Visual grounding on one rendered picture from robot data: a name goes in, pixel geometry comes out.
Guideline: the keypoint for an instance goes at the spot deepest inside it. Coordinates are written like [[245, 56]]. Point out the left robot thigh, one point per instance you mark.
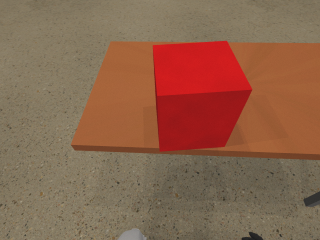
[[132, 235]]

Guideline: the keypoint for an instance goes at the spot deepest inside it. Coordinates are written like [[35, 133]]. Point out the table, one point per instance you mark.
[[280, 120]]

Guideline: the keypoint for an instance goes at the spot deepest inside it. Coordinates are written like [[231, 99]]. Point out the carton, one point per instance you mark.
[[200, 92]]

